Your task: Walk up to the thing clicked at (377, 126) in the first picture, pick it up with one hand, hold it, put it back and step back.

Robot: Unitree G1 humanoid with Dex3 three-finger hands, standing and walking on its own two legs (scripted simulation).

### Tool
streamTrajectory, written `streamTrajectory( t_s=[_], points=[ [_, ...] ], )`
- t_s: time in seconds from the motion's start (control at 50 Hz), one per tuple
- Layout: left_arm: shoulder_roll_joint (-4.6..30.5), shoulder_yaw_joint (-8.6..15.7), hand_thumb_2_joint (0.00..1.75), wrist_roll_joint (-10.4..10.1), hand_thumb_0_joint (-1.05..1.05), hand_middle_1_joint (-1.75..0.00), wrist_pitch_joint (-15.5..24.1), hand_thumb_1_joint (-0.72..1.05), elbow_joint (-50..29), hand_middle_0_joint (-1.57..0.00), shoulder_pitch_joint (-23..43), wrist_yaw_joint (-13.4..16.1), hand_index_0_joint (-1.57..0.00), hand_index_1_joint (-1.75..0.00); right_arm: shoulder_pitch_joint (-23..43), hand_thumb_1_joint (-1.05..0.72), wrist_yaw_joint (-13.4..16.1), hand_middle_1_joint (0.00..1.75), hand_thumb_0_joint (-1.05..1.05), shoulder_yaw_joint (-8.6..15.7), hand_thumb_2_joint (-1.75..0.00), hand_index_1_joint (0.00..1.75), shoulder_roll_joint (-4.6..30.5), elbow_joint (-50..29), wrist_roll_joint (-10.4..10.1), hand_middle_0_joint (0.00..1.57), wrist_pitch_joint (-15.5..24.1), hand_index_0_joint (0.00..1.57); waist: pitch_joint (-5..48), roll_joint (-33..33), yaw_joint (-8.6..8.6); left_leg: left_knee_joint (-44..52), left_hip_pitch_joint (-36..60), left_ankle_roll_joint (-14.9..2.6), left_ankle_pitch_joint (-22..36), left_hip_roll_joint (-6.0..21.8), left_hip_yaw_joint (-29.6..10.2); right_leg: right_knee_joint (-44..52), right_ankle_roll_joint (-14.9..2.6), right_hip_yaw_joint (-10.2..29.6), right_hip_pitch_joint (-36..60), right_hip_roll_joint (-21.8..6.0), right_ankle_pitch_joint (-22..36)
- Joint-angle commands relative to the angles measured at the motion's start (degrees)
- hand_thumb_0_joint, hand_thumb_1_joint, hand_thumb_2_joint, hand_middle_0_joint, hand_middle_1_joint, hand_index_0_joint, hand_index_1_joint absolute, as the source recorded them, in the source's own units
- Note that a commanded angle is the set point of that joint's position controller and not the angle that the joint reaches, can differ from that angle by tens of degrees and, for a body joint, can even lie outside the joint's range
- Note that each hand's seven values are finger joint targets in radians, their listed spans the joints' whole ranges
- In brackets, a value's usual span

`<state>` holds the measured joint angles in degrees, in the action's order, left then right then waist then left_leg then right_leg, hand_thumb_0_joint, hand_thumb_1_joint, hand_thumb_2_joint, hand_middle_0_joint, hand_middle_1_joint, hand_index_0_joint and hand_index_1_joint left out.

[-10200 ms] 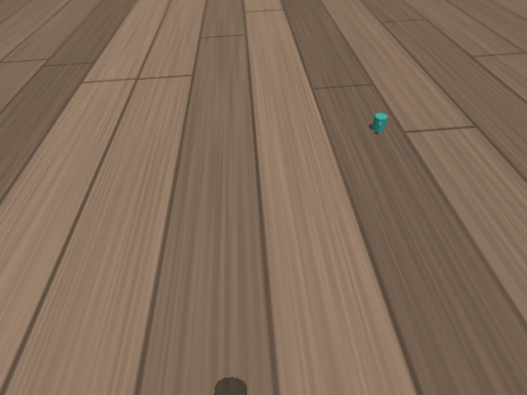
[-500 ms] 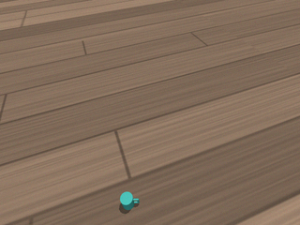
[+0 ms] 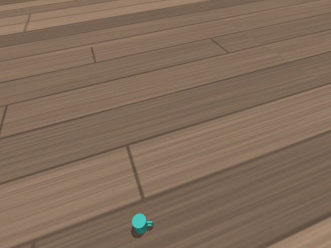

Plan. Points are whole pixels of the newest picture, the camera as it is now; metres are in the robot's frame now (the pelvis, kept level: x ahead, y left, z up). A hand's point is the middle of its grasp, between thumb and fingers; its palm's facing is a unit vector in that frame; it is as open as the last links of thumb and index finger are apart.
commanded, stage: walk up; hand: left
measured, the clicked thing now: (143, 223) +0.46 +0.19 -0.73
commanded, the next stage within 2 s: none
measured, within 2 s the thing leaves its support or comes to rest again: neither
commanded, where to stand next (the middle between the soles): +0.11 +0.01 m, yaw -2 degrees
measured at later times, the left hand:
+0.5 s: hand out of the picture +0.13 +0.32 -0.17, palm faces -0.07 -0.93 -0.35, open 7.3 cm
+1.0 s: hand (90, 229) +0.25 +0.26 -0.16, palm faces -0.07 -0.95 -0.31, open 7.3 cm
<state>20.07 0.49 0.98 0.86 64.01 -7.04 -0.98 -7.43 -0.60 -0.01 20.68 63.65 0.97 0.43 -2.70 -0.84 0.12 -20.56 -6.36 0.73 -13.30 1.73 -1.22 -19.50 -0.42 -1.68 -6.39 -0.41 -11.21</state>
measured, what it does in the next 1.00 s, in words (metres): steps on the spot: left foot, then right foot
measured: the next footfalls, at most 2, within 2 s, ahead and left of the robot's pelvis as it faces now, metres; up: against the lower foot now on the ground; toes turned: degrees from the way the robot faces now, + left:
left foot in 0.20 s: +0.11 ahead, +0.16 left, +0.00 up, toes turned -1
right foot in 0.60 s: +0.16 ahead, -0.09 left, +0.00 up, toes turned -2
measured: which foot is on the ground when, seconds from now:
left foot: down 0.00-0.02, up 0.04-0.18, down 0.20-1.00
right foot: down 0.00-0.22, up 0.24-0.58, down 0.60-1.00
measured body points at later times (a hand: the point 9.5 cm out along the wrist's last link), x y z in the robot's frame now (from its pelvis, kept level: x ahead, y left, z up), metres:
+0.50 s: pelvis +0.08 +0.05 -0.01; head +0.12 +0.07 +0.44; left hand +0.14 +0.37 -0.15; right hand +0.13 -0.26 -0.12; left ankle +0.07 +0.16 -0.75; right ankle +0.10 -0.10 -0.72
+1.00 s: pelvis +0.09 +0.03 -0.01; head +0.13 +0.03 +0.44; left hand +0.25 +0.31 -0.13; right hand +0.16 -0.29 -0.13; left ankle +0.07 +0.16 -0.75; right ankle +0.12 -0.09 -0.75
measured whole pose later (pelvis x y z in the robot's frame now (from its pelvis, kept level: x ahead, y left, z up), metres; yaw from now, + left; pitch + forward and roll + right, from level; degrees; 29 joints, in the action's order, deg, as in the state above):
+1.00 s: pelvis +0.09 +0.03 -0.01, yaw -2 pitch -2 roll +1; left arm 20.5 0.8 0.2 -1.5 56.8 -0.1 -1.1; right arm -7.7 0.7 0.4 21.2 58.8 0.3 1.1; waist -6.6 2.1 -1.2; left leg -26.2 -7.0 1.4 -16.8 1.1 0.0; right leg -28.4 -0.5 -0.5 -13.5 -0.5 -12.5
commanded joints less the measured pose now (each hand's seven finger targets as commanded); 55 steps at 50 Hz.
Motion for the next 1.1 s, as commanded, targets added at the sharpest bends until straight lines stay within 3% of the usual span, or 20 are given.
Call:
streamTrajectory(
  t_s=[0.0,0.02,0.08,0.14,0.18,0.2,0.22,0.26,0.38,0.46,0.52,0.56,0.58,0.62,0.66,0.74,0.8,0.84,0.9,1.08],
  points=[
    [18.82,6.43,0.90,1.22,0.00,-0.30,1.52,0.90,-4.18,-0.20,-4.90,0.67,-0.20,-0.30,1.29,-0.90,-0.58,0.30,0.00,4.20,-0.90,0.30,12.03,-6.22,1.23,0.20,0.39,0.20,-1.17,9.31,3.42,-15.83,-17.56,-2.56,-16.66,-1.58,3.81,12.10,-9.47,20.87,3.87,-15.57,-34.78],
    [19.15,6.91,0.90,1.13,0.00,-0.30,1.73,0.90,-5.42,-0.20,-4.67,0.78,-0.20,-0.30,1.80,-0.90,-0.85,0.30,0.00,4.70,-0.90,0.30,12.46,-7.52,1.66,0.20,0.20,0.20,-5.31,9.02,3.57,-22.13,-21.49,-2.20,-15.50,0.76,0.53,14.28,-11.92,24.44,0.69,-19.47,-34.29],
    [17.51,6.85,0.90,1.44,0.00,-0.30,2.29,0.90,-7.75,-0.20,-4.80,0.71,-0.20,-0.30,1.67,-0.90,-1.41,0.30,0.00,4.79,-0.90,0.30,11.35,-9.70,1.41,0.20,1.36,0.20,-7.26,8.04,3.26,-18.32,-22.94,-2.72,-13.89,3.69,-1.63,10.99,-12.99,20.30,2.34,-18.44,-14.97],
    [16.13,6.06,0.90,0.74,0.00,-0.30,1.82,0.90,-10.76,-0.20,0.10,0.18,-0.20,-0.30,-5.00,-0.90,-1.50,0.30,0.00,5.52,-0.90,0.30,10.45,-8.82,1.27,0.20,2.12,0.20,-2.55,8.87,-0.84,-9.66,-8.77,-2.18,-8.09,2.22,0.84,4.82,-9.46,11.23,-3.50,-13.58,-4.49],
    [11.52,4.31,0.90,0.08,0.00,-0.30,0.74,0.90,-12.46,-0.20,3.20,-0.01,-0.20,-0.30,-12.84,-0.90,-0.59,0.30,0.00,6.96,-0.90,0.30,11.71,-6.02,1.53,0.20,2.24,0.20,1.06,1.63,-5.19,0.20,5.90,-0.83,3.45,0.81,0.00,-10.00,-4.12,2.79,-12.72,-6.17,-2.75],
    [7.42,3.05,0.90,-0.57,0.00,-0.30,0.29,0.90,-12.92,-0.20,0.23,0.09,-0.20,-0.30,-13.85,-0.90,0.09,0.30,0.00,8.02,-0.90,0.30,15.63,-6.27,2.00,0.20,2.50,0.20,1.57,-11.61,-4.68,9.40,7.78,-2.61,1.54,11.03,-14.83,-22.93,-1.24,-1.22,-18.34,1.79,-13.06],
    [9.21,3.48,0.90,-0.47,0.00,-0.30,-0.50,0.90,-11.54,-0.20,-3.55,0.74,-0.20,-0.30,-10.58,-0.90,0.54,0.30,0.00,8.31,-0.90,0.30,18.75,-8.43,1.99,0.20,2.76,0.20,1.72,-9.58,-3.09,12.06,4.66,-6.87,-7.19,17.17,-24.80,-27.73,-0.76,4.71,-20.05,3.77,-19.93],
    [13.59,4.31,0.90,-0.81,0.00,-0.30,-1.21,0.90,-9.75,-0.20,-7.62,0.76,-0.20,-0.30,-4.38,-0.90,0.70,0.30,0.00,8.01,-0.90,0.30,18.45,-10.86,1.25,0.20,2.65,0.20,-0.81,-6.25,-0.25,10.16,-3.49,-11.54,-14.92,17.47,-22.04,-33.25,-1.74,8.45,-15.61,-0.57,-19.60],
    [12.07,3.95,0.90,-0.76,0.00,-0.30,-1.37,0.90,-8.95,-0.20,-6.16,1.00,-0.20,-0.30,-5.89,-0.90,1.90,0.30,0.00,6.40,-0.90,0.30,14.87,-11.90,0.50,0.20,3.84,0.20,0.51,-6.63,-0.74,1.20,4.14,-10.70,27.67,14.92,-8.39,-25.27,0.02,8.86,-15.62,-1.66,-14.80],
    [11.49,3.51,0.90,-0.66,0.00,-0.30,-1.70,0.90,-9.71,-0.20,-4.63,1.22,-0.20,-0.30,-4.93,-0.90,2.42,0.30,0.00,6.27,-0.90,0.30,15.17,-12.86,-0.45,0.20,2.90,0.20,1.94,-7.96,-0.81,-3.93,1.76,-9.44,39.72,12.92,-2.66,-19.50,-0.62,3.17,-10.03,-1.22,-9.00],
    [11.25,3.84,0.90,-0.63,0.00,-0.30,-2.00,0.90,-9.63,-0.20,-4.07,1.14,-0.20,-0.30,-3.77,-0.90,2.58,0.30,0.00,6.33,-0.90,0.30,15.51,-13.69,-1.02,0.20,1.67,0.20,2.63,-8.24,-0.55,-7.39,-0.54,-8.71,35.63,11.45,-2.37,-14.73,-1.41,0.69,-6.35,-0.31,-4.91],
    [12.40,4.16,0.90,-0.42,0.00,-0.30,-1.38,0.90,-8.90,-0.20,-5.13,1.19,-0.20,-0.30,-2.14,-0.90,2.46,0.30,0.00,5.83,-0.90,0.30,14.50,-14.12,-1.69,0.20,0.84,0.20,3.78,-3.07,0.96,-11.79,-4.09,-6.13,27.46,8.77,-0.97,-6.86,-2.45,2.69,-0.22,-1.94,10.78],
    [15.40,4.87,0.90,-0.26,0.00,-0.30,-0.94,0.90,-9.30,-0.20,-4.65,1.32,-0.20,-0.30,-2.16,-0.90,2.45,0.30,0.00,5.26,-0.90,0.30,12.61,-14.48,-2.29,0.20,0.65,0.20,5.70,3.50,0.77,-15.59,-5.89,-3.70,19.16,4.99,1.53,-6.83,-4.69,9.49,1.98,-7.12,23.72],
    [17.35,4.71,0.90,-0.97,0.00,-0.30,-0.69,0.90,-10.93,-0.20,-0.66,1.39,-0.20,-0.30,-2.81,-0.90,2.53,0.30,0.00,4.32,-0.90,0.30,9.74,-13.70,-2.26,0.20,-0.11,0.20,5.82,10.18,0.67,-20.67,-6.02,-1.58,-11.03,-2.08,2.26,-3.27,-13.06,19.68,-3.00,-16.89,24.58],
    [15.69,4.23,0.90,-0.42,0.00,-0.30,-0.81,0.90,-11.94,-0.20,2.90,1.24,-0.20,-0.30,-4.57,-0.90,2.48,0.30,0.00,4.40,-0.90,0.30,10.65,-11.47,-1.66,0.20,-0.18,0.20,3.16,12.92,-0.47,-20.46,-4.29,-1.80,-18.47,-1.66,0.54,-2.96,-13.22,19.90,-7.21,-16.84,22.84],
    [13.43,3.70,0.90,-0.30,0.00,-0.30,-0.81,0.90,-12.74,-0.20,5.04,1.51,-0.20,-0.30,-5.95,-0.90,2.05,0.30,0.00,4.14,-0.90,0.30,10.93,-9.33,-1.59,0.20,0.97,0.20,6.52,11.77,-1.58,-8.05,-2.70,-1.51,-0.71,-0.24,0.12,-7.89,-8.20,12.18,-1.71,-11.79,27.64],
    [12.00,3.65,0.90,-1.22,0.00,-0.30,-1.35,0.90,-12.79,-0.20,5.52,1.16,-0.20,-0.30,-4.17,-0.90,2.35,0.30,0.00,4.70,-0.90,0.30,14.10,-9.28,-0.31,0.20,2.05,0.20,9.18,5.24,-0.62,-3.12,2.28,-4.47,23.21,7.28,-6.25,-11.82,-2.77,7.27,-3.88,-6.13,18.82],
    [11.78,3.64,0.90,-0.89,0.00,-0.30,-1.44,0.90,-11.66,-0.20,5.21,0.99,-0.20,-0.30,0.48,-0.90,1.99,0.30,0.00,4.65,-0.90,0.30,15.39,-9.52,-0.63,0.20,2.27,0.20,7.53,1.02,0.82,-5.29,-0.38,-5.53,24.68,8.64,-6.18,-8.33,-2.14,6.00,-1.33,-5.39,12.59],
    [12.51,3.71,0.90,-0.80,0.00,-0.30,-0.90,0.90,-11.05,-0.20,7.20,0.85,-0.20,-0.30,-0.25,-0.90,2.03,0.30,0.00,3.70,-0.90,0.30,13.14,-8.77,-0.76,0.20,2.00,0.20,8.89,-0.72,-0.29,-3.84,-0.76,-2.82,22.25,5.10,-1.58,-8.08,-3.70,7.11,2.32,-7.01,21.15],
    [11.96,3.47,0.90,-0.72,0.00,-0.30,-1.16,0.90,-7.14,-0.20,7.49,0.12,-0.20,-0.30,2.88,-0.90,1.56,0.30,0.00,2.92,-0.90,0.30,12.70,-7.33,-0.47,0.20,1.94,0.20,5.44,-0.56,0.52,3.48,-2.61,-2.71,6.31,5.83,-3.42,-1.14,-2.43,7.45,2.30,-6.18,8.12]
  ],
)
